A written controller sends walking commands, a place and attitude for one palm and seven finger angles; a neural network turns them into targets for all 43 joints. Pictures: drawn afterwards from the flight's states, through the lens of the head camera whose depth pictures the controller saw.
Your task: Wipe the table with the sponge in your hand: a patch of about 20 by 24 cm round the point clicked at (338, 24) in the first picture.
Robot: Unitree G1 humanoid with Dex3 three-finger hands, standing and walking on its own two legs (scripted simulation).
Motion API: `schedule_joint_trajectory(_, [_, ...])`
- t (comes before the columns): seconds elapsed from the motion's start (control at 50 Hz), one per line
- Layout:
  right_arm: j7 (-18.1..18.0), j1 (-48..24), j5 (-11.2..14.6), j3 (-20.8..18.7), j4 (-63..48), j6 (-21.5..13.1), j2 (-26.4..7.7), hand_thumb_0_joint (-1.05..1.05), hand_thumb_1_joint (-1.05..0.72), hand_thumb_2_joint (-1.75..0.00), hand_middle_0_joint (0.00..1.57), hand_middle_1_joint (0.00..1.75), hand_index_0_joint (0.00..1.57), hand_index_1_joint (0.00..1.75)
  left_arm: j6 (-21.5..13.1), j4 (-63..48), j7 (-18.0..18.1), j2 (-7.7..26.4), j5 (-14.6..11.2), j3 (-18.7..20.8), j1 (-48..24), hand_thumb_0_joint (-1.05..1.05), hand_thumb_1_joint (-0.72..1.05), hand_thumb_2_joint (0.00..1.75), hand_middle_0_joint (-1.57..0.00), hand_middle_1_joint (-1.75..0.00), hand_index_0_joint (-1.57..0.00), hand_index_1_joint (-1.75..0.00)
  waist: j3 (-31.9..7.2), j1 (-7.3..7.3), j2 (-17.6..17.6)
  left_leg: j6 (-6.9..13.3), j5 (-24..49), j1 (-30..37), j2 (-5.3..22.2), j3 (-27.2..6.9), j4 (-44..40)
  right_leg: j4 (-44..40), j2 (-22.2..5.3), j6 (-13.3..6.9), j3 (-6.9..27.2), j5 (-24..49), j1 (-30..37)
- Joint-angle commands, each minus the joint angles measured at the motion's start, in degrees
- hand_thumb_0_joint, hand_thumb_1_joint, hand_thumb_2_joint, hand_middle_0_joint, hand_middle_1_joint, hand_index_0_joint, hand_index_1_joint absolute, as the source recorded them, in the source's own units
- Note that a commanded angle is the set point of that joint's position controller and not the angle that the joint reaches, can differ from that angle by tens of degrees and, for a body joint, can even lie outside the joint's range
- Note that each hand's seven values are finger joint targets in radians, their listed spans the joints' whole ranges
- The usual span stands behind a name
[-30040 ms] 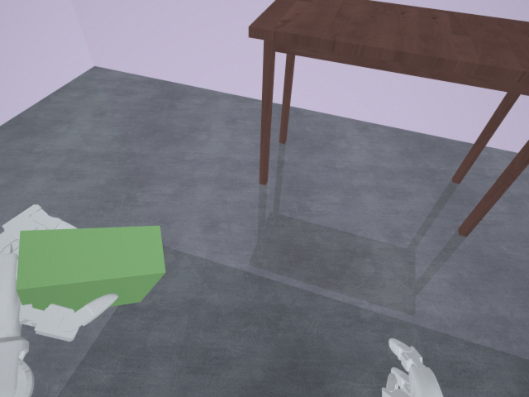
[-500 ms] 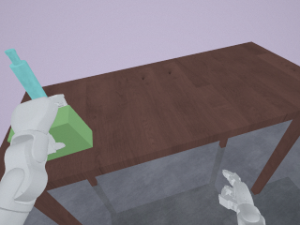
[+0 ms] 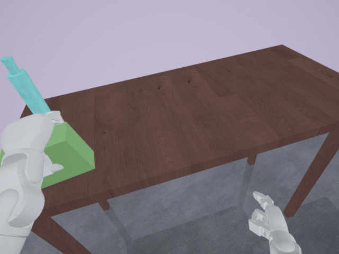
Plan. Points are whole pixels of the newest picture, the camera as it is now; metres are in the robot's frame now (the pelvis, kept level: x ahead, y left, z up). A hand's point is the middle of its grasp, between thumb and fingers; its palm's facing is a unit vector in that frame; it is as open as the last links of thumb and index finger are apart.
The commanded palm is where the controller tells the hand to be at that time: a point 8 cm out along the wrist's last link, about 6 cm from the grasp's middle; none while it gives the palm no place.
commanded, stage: move the sponge above the wiping area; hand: left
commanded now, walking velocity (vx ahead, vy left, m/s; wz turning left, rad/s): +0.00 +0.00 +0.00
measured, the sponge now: (58, 161) +0.25 +0.32 +0.12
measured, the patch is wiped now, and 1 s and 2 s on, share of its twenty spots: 0.00 0.00 0.00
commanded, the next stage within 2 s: lower the sponge onto the table in 1.26 s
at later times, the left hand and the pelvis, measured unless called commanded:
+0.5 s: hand (50, 144) +0.25 +0.30 +0.19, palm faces +0.25 -0.13 -0.96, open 9.6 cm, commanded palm +0.20 +0.29 +0.25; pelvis -0.01 +0.02 +0.00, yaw +0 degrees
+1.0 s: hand (52, 153) +0.23 +0.29 +0.18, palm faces +0.22 -0.14 -0.97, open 9.6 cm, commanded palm +0.19 +0.29 +0.26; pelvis +0.00 +0.01 +0.00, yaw +0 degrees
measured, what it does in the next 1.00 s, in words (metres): stands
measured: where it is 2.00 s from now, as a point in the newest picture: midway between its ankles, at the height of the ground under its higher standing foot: outside the picture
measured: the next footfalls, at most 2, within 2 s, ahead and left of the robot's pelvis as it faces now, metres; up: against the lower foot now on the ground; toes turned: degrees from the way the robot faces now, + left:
none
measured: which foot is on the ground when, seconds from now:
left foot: down 0.00-1.00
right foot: down 0.00-1.00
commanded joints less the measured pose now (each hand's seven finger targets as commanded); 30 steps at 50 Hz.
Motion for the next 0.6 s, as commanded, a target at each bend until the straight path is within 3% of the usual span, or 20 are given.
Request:
schedule_joint_trajectory(0.0, [-0.4, -14.1, -0.1, -1.6, -11.9, -3.8, -4.3, 0.00, -0.90, -0.90, 0.20, 0.30, 0.20, 0.30, -1.1, -12.0, 0.3, 12.9, 1.3, 5.8, -11.4, 0.00, 0.10, 1.30, -1.20, -1.60, -1.20, -1.60, -11.3, 0.08, -4.4, 3.0, 8.4, 2.7, -2.4, 0.2, -1.3, -7.4, -4.2, 1.4, 6.9, 8.6, 1.3])
schedule_joint_trajectory(0.04, [-0.5, -16.8, 0.5, -1.0, -13.0, -4.4, -3.4, 0.00, -0.90, -0.90, 0.20, 0.30, 0.20, 0.30, -1.3, -14.9, 0.0, 15.1, 1.7, 7.8, -12.1, 0.00, 0.10, 1.30, -1.20, -1.60, -1.20, -1.60, -11.3, 0.44, -5.0, 3.0, 8.0, 3.2, -2.4, -0.4, -1.3, -7.4, -3.7, 0.8, 9.4, 6.6, 0.7])
schedule_joint_trajectory(0.08, [-0.5, -14.2, -0.2, -1.2, -12.3, -4.0, -3.6, 0.00, -0.90, -0.90, 0.20, 0.30, 0.20, 0.30, -1.7, -14.7, 0.1, 15.3, 2.5, 7.7, -12.5, 0.00, 0.10, 1.30, -1.20, -1.60, -1.20, -1.60, -11.4, 0.34, -5.8, 3.0, 7.6, 2.8, -2.3, 0.0, -1.8, -7.5, -4.0, 1.5, 6.7, 5.5, 0.4])
schedule_joint_trajectory(0.12, [-0.4, -14.6, -0.2, -1.1, -12.1, -3.8, -3.5, 0.00, -0.90, -0.90, 0.20, 0.30, 0.20, 0.30, -2.1, -16.0, 0.7, 15.9, 3.3, 7.8, -15.4, 0.00, 0.10, 1.30, -1.20, -1.60, -1.20, -1.60, -11.0, 0.54, -3.4, 2.9, 6.7, 3.3, -2.4, -0.3, -2.8, -7.9, -3.5, 1.3, 6.1, 3.3, -0.4])
schedule_joint_trajectory(0.14, [-0.5, -17.2, 0.1, -0.6, -13.0, -4.6, -3.0, 0.00, -0.90, -0.90, 0.20, 0.30, 0.20, 0.30, -2.1, -18.3, 1.5, 17.2, 3.6, 9.2, -17.3, 0.00, 0.10, 1.30, -1.20, -1.60, -1.20, -1.60, -11.3, 1.18, -1.4, 2.7, 6.6, 4.0, -2.4, -1.1, -2.9, -7.8, -2.9, 0.0, 8.6, 2.2, -0.2])
schedule_joint_trajectory(0.16, [-0.7, -14.8, -0.7, -1.1, -12.1, -4.3, -3.6, 0.00, -0.90, -0.90, 0.20, 0.30, 0.20, 0.30, -2.1, -16.5, 2.1, 16.4, 3.6, 8.8, -16.6, 0.00, 0.10, 1.30, -1.20, -1.60, -1.20, -1.60, -12.0, 1.27, -2.3, 2.8, 7.2, 3.7, -2.2, -0.6, -2.9, -7.5, -3.2, 0.3, 5.8, 3.1, 0.5])
schedule_joint_trajectory(0.2, [-0.3, -14.2, -0.6, -1.1, -11.6, -4.1, -3.4, 0.00, -0.90, -0.90, 0.20, 0.30, 0.20, 0.30, -2.0, -15.4, 2.7, 13.7, 3.3, 6.7, -17.2, 0.00, 0.10, 1.30, -1.20, -1.60, -1.20, -1.60, -10.7, 0.94, -2.0, 2.5, 7.0, 3.9, -2.0, -0.9, -4.0, -8.0, -2.8, 0.4, 4.6, 3.2, -0.1])
schedule_joint_trajectory(0.24, [-0.2, -17.3, 0.3, -0.5, -12.4, -4.6, -2.7, 0.00, -0.90, -0.90, 0.20, 0.30, 0.20, 0.30, -1.6, -17.0, 3.4, 14.2, 3.3, 7.7, -19.0, 0.00, 0.10, 1.30, -1.20, -1.60, -1.20, -1.60, -10.2, 1.42, -0.9, 2.3, 5.7, 4.3, -2.2, -1.4, -4.4, -8.2, -2.3, -0.4, 7.3, 1.1, -0.7])
schedule_joint_trajectory(0.26, [-0.3, -15.1, -0.4, -1.0, -11.8, -4.2, -3.2, 0.00, -0.90, -0.90, 0.20, 0.30, 0.20, 0.30, -1.4, -15.7, 3.6, 12.4, 2.5, 6.4, -18.0, 0.00, 0.10, 1.30, -1.20, -1.60, -1.20, -1.60, -11.4, 1.32, -2.1, 2.3, 6.0, 3.9, -1.8, -0.9, -4.5, -7.8, -2.9, 0.1, 4.6, 2.3, 0.5])
schedule_joint_trajectory(0.28, [0.0, -14.8, -0.1, -1.0, -11.7, -4.1, -2.9, 0.00, -0.90, -0.90, 0.20, 0.30, 0.20, 0.30, -1.3, -15.4, 3.6, 12.5, 2.4, 6.6, -16.9, 0.00, 0.10, 1.30, -1.20, -1.60, -1.20, -1.60, -10.5, 1.16, -3.9, 2.2, 5.9, 3.7, -1.9, -0.9, -4.8, -8.2, -2.8, 0.6, 4.7, 2.0, 0.1])
schedule_joint_trajectory(0.32, [0.0, -15.3, 0.2, -0.9, -11.9, -3.4, -3.0, 0.00, -0.90, -0.90, 0.20, 0.30, 0.20, 0.30, -0.6, -15.8, 3.1, 10.7, 1.9, 5.0, -17.0, 0.00, 0.10, 1.30, -1.20, -1.60, -1.20, -1.60, -10.2, 0.93, -3.8, 2.1, 5.1, 3.8, -1.8, -0.8, -5.2, -8.4, -2.7, 0.8, 4.2, 2.0, -0.3])
schedule_joint_trajectory(0.34, [-0.1, -17.2, 0.8, -0.3, -12.6, -3.8, -2.6, 0.00, -0.90, -0.90, 0.20, 0.30, 0.20, 0.30, 0.1, -16.1, 3.1, 11.1, 1.9, 5.6, -17.8, 0.00, 0.10, 1.30, -1.20, -1.60, -1.20, -1.60, -9.3, 1.00, -3.0, 2.0, 3.6, 3.6, -1.8, -1.3, -5.6, -8.3, -2.2, 0.0, 6.1, 0.2, -0.9])
schedule_joint_trajectory(0.36, [-0.3, -15.5, 0.1, -0.7, -12.3, -3.4, -3.2, 0.00, -0.90, -0.90, 0.20, 0.30, 0.20, 0.30, 0.3, -14.8, 3.0, 9.6, 1.5, 4.3, -17.1, 0.00, 0.10, 1.30, -1.20, -1.60, -1.20, -1.60, -10.6, 0.94, -3.4, 2.1, 3.7, 3.1, -1.5, -0.8, -5.5, -8.0, -2.7, 0.3, 4.0, 1.5, 0.1])
schedule_joint_trajectory(0.4, [-0.1, -15.4, 0.3, -0.6, -12.5, -2.9, -3.3, 0.00, -0.90, -0.90, 0.20, 0.30, 0.20, 0.30, 0.7, -15.5, 2.6, 8.5, 1.5, 2.9, -16.2, 0.00, 0.10, 1.30, -1.20, -1.60, -1.20, -1.60, -9.9, 0.66, -2.9, 2.0, 3.6, 2.9, -1.5, -0.9, -6.0, -8.1, -2.6, 0.6, 3.3, 2.1, 0.1])
schedule_joint_trajectory(0.44, [0.0, -17.6, 0.9, 0.1, -13.5, -3.3, -2.6, 0.00, -0.90, -0.90, 0.20, 0.30, 0.20, 0.30, 1.3, -18.4, 2.6, 9.6, 2.2, 3.8, -17.4, 0.00, 0.10, 1.30, -1.20, -1.60, -1.20, -1.60, -11.0, 0.91, -2.9, 2.0, 3.0, 3.6, -1.7, -1.3, -6.0, -7.6, -1.9, 0.0, 5.3, 0.7, -0.1])
schedule_joint_trajectory(0.46, [0.0, -16.1, 0.3, -0.4, -13.6, -3.2, -2.9, 0.00, -0.90, -0.90, 0.20, 0.30, 0.20, 0.30, 1.3, -19.0, 2.6, 8.0, 1.8, 2.5, -16.5, 0.00, 0.10, 1.30, -1.20, -1.60, -1.20, -1.60, -12.6, 1.03, -2.9, 2.2, 3.8, 3.4, -1.4, -1.0, -6.0, -7.1, -2.4, 0.3, 3.1, 2.2, 1.3])
schedule_joint_trajectory(0.52, [0.4, -15.8, 0.2, -0.4, -13.5, -2.7, -2.8, 0.00, -0.90, -0.90, 0.20, 0.30, 0.20, 0.30, 1.3, -21.8, 2.8, 9.7, 2.4, 3.6, -15.4, 0.00, 0.10, 1.30, -1.20, -1.60, -1.20, -1.60, -12.7, 1.24, -2.1, 2.2, 6.0, 4.0, -1.4, -1.2, -5.9, -6.9, -2.1, 0.3, 3.1, 3.9, 1.7])
schedule_joint_trajectory(0.54, [0.3, -17.7, 0.6, 0.1, -14.1, -3.1, -2.6, 0.00, -0.90, -0.90, 0.20, 0.30, 0.20, 0.30, 1.8, -22.9, 3.3, 12.3, 2.9, 6.1, -17.1, 0.00, 0.10, 1.30, -1.20, -1.60, -1.20, -1.60, -12.8, 1.45, -1.7, 2.1, 5.1, 4.0, -1.3, -1.9, -6.1, -6.6, -1.4, -0.5, 5.5, 2.6, 1.6])
schedule_joint_trajectory(0.56, [0.2, -16.3, -0.1, -0.2, -14.0, -2.9, -2.8, 0.00, -0.90, -0.90, 0.20, 0.30, 0.20, 0.30, 1.8, -22.9, 3.4, 10.3, 2.8, 4.3, -17.3, 0.00, 0.10, 1.30, -1.20, -1.60, -1.20, -1.60, -13.7, 1.31, -2.0, 2.3, 6.7, 3.9, -1.3, -1.1, -5.6, -6.5, -1.9, -0.2, 3.7, 4.2, 2.5])
schedule_joint_trajectory(0.58, [0.6, -15.5, -0.1, -0.3, -13.6, -2.8, -2.7, 0.00, -0.90, -0.90, 0.20, 0.30, 0.20, 0.30, 1.7, -23.1, 3.8, 11.9, 3.0, 6.0, -15.4, 0.00, 0.10, 1.30, -1.20, -1.60, -1.20, -1.60, -13.5, 1.51, -2.2, 2.1, 7.8, 4.2, -1.2, -1.3, -5.7, -6.6, -1.9, -0.1, 3.6, 4.5, 2.3])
